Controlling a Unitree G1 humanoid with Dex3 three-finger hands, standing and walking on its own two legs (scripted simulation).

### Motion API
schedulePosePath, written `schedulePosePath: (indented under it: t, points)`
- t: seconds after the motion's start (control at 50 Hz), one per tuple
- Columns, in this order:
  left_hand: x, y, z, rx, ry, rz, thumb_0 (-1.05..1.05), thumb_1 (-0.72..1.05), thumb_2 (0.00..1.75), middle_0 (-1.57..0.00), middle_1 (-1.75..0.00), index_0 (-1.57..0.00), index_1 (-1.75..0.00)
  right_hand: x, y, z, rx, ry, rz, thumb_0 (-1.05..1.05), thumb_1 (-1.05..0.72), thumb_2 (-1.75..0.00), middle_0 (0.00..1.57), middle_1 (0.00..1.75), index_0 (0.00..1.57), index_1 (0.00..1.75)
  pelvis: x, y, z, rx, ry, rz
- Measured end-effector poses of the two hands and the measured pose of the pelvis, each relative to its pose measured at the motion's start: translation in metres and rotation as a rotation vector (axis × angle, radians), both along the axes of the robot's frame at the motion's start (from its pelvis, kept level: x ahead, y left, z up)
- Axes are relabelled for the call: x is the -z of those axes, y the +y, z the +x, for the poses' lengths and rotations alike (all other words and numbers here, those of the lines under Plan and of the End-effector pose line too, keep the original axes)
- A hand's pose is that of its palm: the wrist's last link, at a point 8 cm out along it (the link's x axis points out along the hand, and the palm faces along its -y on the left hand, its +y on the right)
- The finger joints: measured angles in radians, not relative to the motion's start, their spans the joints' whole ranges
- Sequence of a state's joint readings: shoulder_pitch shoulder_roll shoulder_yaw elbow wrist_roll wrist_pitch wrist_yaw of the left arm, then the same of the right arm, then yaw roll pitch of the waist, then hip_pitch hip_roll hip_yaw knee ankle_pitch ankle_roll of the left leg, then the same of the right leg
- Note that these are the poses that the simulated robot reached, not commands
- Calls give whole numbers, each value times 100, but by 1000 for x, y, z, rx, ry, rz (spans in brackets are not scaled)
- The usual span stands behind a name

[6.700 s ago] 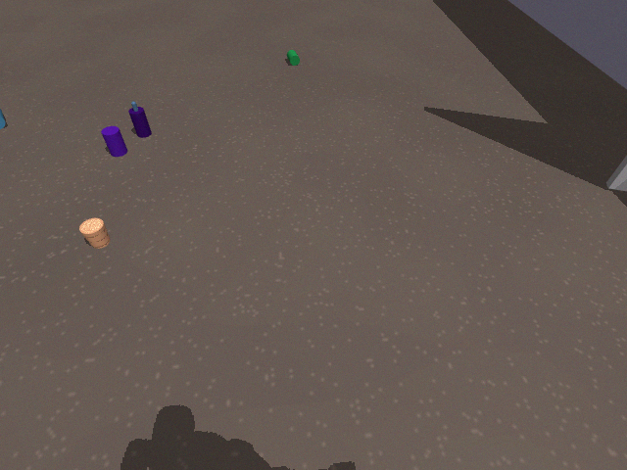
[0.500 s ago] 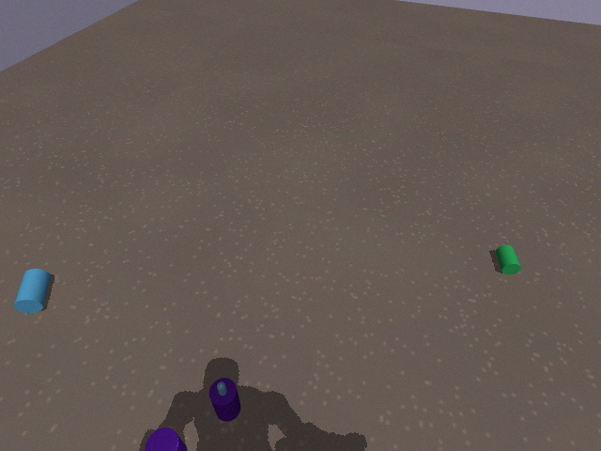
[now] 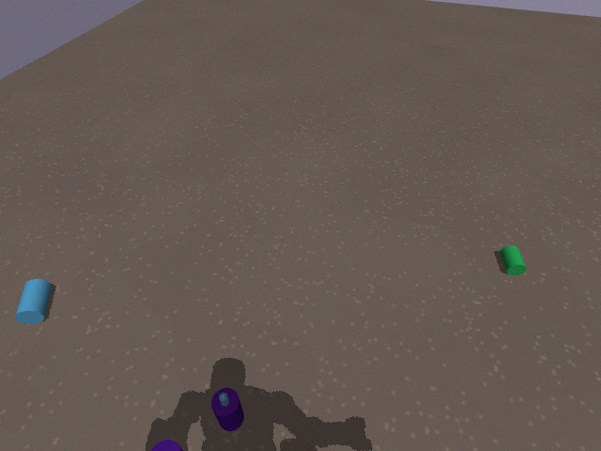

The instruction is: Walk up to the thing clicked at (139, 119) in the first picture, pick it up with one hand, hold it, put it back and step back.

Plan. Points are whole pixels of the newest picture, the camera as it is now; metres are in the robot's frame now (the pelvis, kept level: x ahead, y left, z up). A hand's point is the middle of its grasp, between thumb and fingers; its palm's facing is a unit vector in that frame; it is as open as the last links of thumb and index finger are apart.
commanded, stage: walk up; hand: left
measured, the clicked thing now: (227, 407) +0.42 +0.21 -0.68
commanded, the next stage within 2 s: stand in 0.74 s
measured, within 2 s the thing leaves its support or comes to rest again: neither
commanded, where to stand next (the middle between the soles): +0.07 -0.01 m, yaw -2 degrees
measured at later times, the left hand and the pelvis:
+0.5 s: hand out of the picture +0.08 +0.25 -0.16, palm faces -0.01 -0.94 -0.34, open 7.4 cm; pelvis +0.00 +0.00 +0.00, yaw +0 degrees
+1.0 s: hand out of the picture +0.07 +0.24 -0.16, palm faces -0.03 -0.94 -0.33, open 7.4 cm; pelvis +0.00 -0.01 +0.00, yaw +0 degrees
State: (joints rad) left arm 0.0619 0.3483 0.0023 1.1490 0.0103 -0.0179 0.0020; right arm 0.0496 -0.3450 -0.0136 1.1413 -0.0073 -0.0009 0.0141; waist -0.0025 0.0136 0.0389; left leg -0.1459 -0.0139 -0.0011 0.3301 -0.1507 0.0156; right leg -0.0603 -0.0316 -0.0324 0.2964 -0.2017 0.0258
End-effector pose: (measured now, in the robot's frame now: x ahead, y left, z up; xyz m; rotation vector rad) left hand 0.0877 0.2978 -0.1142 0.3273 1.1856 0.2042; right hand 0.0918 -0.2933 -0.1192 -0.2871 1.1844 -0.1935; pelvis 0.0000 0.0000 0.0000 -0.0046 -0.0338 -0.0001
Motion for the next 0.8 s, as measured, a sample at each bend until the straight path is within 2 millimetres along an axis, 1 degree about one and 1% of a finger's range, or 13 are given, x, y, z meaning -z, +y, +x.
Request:
schedulePosePath:
  t: [0.1, 0.3, 0.52, 0.8]
  points:
    - [2, 0, -8, -6, 23, -1, 0, 91, 90, -21, -30, -20, -30, 1, -1, -2, 2, 13, 0, 0, -90, -90, 20, 30, 20, 30, 0, -1, 0, 0, -1, 1]
    - [5, -3, -20, -17, 53, -9, 0, 91, 90, -21, -30, -20, -30, 1, -5, -14, 13, 47, -10, 0, -90, -90, 20, 30, 20, 30, 0, -2, 1, -1, -6, 2]
    - [4, -4, -17, -16, 36, -10, 0, 91, 90, -21, -30, -20, -30, 1, -5, -19, 14, 46, -9, 0, -90, -90, 20, 30, 20, 30, 0, -2, 0, -2, -10, 2]
    - [3, -4, -17, -17, 34, -5, 0, 91, 90, -21, -30, -20, -30, 2, -5, -19, 7, 43, -5, 0, -90, -90, 20, 30, 20, 30, -1, -4, 1, 0, -6, 3]
